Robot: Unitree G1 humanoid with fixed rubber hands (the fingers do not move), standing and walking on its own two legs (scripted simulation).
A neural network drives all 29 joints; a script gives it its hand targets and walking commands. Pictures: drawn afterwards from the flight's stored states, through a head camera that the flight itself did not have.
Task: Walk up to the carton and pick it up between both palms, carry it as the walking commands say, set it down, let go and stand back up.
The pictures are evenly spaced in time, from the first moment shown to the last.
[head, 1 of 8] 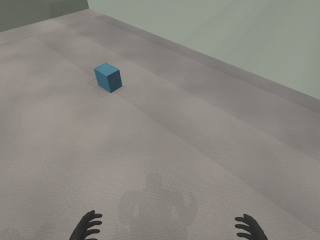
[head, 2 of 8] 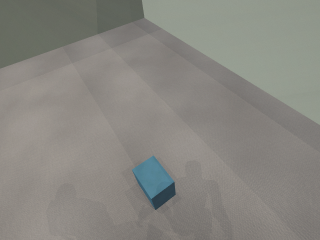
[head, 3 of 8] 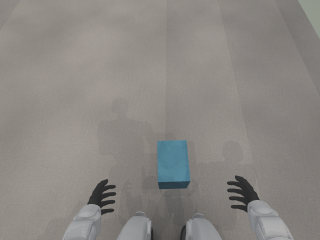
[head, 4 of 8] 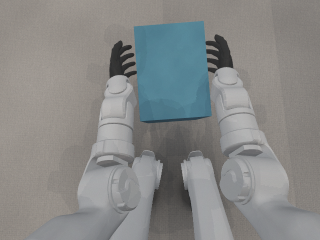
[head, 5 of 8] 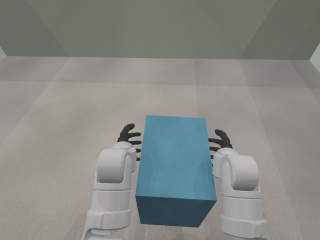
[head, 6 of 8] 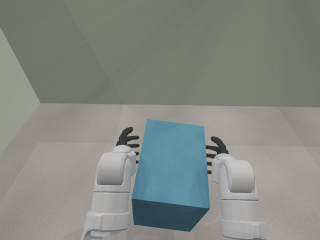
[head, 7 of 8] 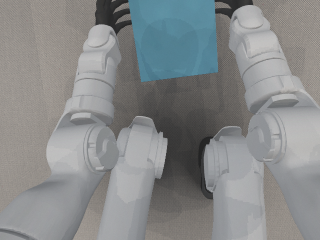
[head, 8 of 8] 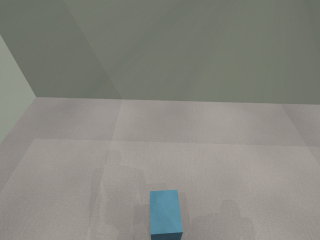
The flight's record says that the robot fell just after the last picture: no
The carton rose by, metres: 0.69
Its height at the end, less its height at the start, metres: +0.00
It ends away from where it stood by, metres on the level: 1.78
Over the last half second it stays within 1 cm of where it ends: yes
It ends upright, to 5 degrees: yes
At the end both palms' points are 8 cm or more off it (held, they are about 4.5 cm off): yes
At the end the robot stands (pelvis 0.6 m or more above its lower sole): yes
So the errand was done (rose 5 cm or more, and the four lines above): yes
